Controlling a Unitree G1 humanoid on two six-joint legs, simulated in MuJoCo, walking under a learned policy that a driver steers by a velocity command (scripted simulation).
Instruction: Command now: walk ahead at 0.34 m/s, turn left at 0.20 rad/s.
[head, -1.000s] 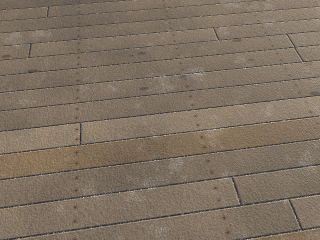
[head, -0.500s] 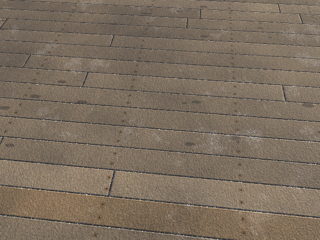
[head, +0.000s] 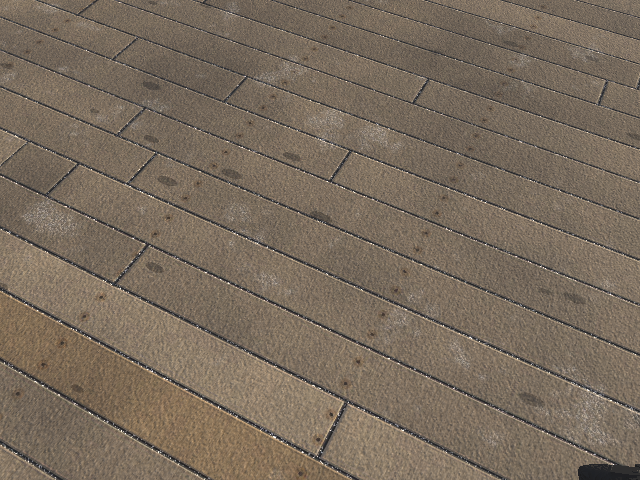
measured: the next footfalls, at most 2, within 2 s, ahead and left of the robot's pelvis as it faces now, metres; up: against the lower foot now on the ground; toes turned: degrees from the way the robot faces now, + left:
right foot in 0.42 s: +0.26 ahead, -0.14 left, +0.00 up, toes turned -11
left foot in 0.84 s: +0.33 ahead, +0.09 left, +0.00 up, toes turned -29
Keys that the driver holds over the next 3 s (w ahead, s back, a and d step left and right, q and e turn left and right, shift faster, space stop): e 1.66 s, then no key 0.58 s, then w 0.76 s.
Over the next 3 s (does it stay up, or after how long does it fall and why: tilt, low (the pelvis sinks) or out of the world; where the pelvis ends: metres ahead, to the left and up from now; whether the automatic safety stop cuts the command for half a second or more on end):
stays up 0.35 -0.25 -0.01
